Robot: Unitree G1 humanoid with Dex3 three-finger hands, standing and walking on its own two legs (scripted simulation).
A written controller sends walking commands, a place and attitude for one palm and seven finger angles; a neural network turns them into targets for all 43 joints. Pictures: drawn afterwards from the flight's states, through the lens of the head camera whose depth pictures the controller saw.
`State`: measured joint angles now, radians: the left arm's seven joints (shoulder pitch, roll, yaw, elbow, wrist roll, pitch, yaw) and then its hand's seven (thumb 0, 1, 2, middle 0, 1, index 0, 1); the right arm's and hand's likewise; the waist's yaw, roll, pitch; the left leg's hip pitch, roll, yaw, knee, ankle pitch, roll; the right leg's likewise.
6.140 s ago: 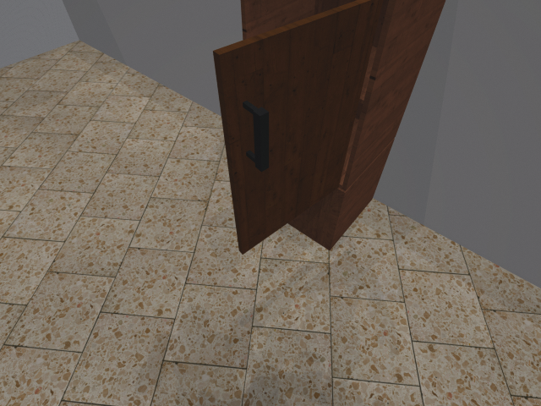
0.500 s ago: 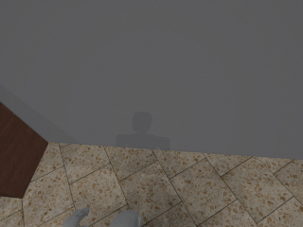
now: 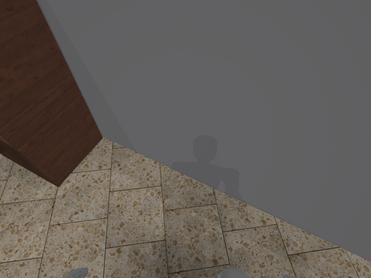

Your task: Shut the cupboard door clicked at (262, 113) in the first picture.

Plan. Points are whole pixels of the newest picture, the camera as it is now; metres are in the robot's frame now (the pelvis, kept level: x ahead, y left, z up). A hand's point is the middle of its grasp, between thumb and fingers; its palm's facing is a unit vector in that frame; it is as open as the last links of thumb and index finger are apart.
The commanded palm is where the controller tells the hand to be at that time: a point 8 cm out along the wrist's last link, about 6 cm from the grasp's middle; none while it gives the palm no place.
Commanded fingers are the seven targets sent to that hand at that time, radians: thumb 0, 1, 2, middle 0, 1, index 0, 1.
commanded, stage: turn to face it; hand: left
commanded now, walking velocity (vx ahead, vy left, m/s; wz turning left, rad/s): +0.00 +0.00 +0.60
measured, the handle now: out of the picture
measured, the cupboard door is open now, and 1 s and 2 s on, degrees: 80 80 80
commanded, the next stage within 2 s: take the last steps up to it in 1.48 s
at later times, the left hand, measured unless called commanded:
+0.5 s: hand out of the picture -0.01 +0.20 -0.19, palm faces +0.36 -0.90 -0.23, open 7.4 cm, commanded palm none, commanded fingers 0.00 0.90 0.90 -0.20 -0.30 -0.20 -0.30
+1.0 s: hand out of the picture +0.00 +0.15 -0.14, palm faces +0.58 -0.77 -0.26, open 7.4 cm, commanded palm none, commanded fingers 0.00 0.90 0.90 -0.20 -0.30 -0.20 -0.30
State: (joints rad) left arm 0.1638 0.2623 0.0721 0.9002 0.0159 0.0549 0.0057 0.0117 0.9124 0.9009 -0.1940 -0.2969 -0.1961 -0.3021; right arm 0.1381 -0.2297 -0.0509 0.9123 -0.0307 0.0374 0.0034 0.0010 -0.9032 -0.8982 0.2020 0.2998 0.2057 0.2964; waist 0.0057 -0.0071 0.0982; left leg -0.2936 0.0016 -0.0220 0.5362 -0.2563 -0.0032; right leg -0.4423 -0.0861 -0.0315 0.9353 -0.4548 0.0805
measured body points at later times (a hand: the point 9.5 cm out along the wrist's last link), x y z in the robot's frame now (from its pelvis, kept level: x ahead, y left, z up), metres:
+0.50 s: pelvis +0.01 -0.02 -0.01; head +0.05 +0.02 +0.43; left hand -0.03 +0.25 -0.17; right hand +0.21 -0.22 -0.14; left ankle -0.02 +0.09 -0.74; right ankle +0.01 -0.15 -0.70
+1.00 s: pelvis +0.04 -0.06 +0.01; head +0.09 -0.05 +0.45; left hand -0.04 +0.19 -0.12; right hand +0.25 -0.23 -0.15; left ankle -0.07 +0.04 -0.65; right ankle +0.09 -0.15 -0.73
